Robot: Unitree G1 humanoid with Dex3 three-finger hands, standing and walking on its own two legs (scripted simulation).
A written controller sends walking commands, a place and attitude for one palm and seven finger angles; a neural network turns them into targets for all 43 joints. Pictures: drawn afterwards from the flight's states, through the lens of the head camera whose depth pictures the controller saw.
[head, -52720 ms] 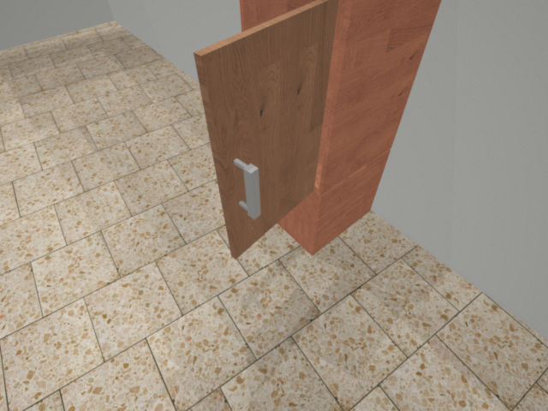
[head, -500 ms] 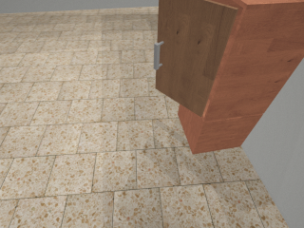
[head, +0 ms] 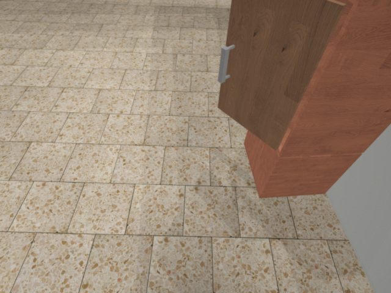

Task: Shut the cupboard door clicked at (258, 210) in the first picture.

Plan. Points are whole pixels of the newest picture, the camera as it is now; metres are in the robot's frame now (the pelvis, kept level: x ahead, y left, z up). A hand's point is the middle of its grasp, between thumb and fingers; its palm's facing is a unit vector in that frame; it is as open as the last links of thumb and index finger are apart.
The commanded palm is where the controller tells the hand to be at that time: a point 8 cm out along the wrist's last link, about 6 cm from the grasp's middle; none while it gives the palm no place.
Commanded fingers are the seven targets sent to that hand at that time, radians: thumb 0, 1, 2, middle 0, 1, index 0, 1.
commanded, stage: walk to a spot facing it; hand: left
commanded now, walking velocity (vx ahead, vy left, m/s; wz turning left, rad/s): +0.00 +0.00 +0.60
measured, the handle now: (226, 64) +0.96 -0.09 -0.06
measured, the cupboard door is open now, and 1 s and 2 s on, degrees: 36 36 36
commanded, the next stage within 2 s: turn to face it in 1.84 s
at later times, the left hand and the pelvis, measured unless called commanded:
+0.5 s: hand out of the picture +0.04 +0.22 -0.15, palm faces +0.28 -0.92 -0.29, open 7.4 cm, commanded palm none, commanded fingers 0.00 0.90 0.90 -0.20 -0.30 -0.20 -0.30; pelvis +0.00 -0.01 +0.00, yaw +17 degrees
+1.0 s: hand out of the picture -0.11 +0.18 -0.18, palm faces +0.62 -0.74 -0.26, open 7.4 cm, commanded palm none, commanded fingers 0.00 0.90 0.90 -0.20 -0.30 -0.20 -0.30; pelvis +0.04 +0.02 -0.01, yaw +37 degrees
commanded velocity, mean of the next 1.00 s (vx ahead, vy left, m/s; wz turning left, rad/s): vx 0.14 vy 0.00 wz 0.58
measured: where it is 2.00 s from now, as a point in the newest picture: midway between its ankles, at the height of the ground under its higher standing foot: (130, 268)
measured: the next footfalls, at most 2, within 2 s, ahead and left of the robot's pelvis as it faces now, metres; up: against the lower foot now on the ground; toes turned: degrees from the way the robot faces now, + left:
right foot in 0.52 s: +0.07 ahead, -0.13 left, +0.00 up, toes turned +19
left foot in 0.92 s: +0.00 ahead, +0.14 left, +0.00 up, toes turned +42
